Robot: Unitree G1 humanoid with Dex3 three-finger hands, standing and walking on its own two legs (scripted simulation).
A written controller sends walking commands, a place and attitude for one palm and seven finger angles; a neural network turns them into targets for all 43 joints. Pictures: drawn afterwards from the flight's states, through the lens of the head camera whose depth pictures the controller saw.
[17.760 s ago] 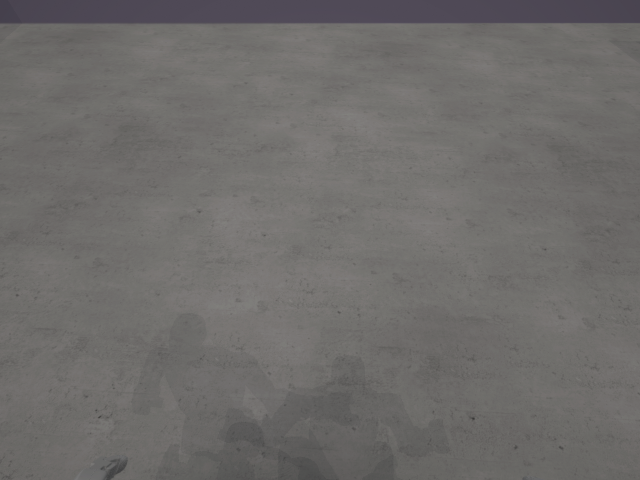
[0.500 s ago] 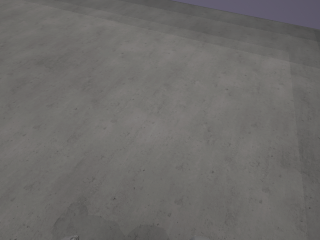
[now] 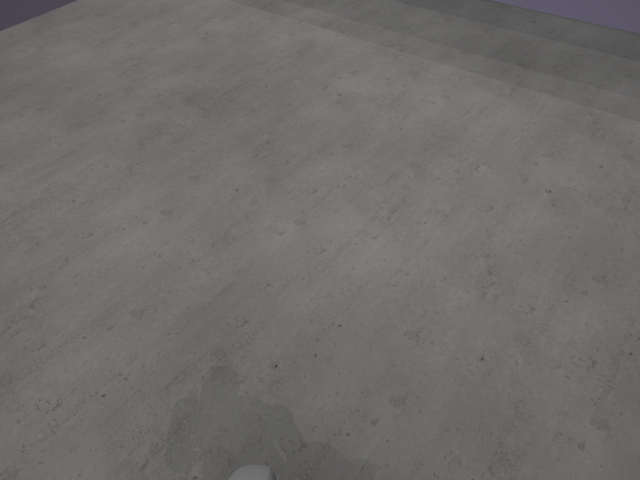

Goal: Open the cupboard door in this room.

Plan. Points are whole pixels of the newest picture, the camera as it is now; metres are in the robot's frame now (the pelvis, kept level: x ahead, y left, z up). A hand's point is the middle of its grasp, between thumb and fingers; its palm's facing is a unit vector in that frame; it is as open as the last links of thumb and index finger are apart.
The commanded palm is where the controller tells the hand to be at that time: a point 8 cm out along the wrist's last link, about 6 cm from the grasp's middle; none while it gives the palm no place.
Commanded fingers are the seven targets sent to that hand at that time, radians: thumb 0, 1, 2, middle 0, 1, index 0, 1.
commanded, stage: turn or walk to find it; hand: left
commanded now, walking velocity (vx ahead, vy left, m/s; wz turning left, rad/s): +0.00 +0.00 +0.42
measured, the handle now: out of the picture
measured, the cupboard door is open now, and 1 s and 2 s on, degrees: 0 0 0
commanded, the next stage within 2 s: none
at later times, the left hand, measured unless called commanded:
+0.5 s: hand out of the picture +0.05 +0.25 -0.16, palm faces +0.22 -0.94 -0.25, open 7.4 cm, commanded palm none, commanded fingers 0.00 0.90 0.90 -0.20 -0.30 -0.20 -0.30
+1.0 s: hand out of the picture -0.09 +0.21 -0.18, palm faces +0.47 -0.85 -0.23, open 7.4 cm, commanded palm none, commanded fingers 0.00 0.90 0.90 -0.20 -0.30 -0.20 -0.30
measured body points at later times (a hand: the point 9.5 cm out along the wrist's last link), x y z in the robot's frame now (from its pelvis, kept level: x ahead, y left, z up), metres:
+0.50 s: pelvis -0.01 +0.03 +0.00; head +0.03 +0.04 +0.45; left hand +0.03 +0.30 -0.14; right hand +0.12 -0.19 -0.15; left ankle -0.03 +0.14 -0.74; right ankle +0.01 -0.11 -0.70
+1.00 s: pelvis -0.03 +0.02 -0.01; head +0.01 +0.04 +0.44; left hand -0.11 +0.25 -0.16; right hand +0.15 -0.19 -0.15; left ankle -0.10 +0.12 -0.73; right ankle +0.02 -0.09 -0.74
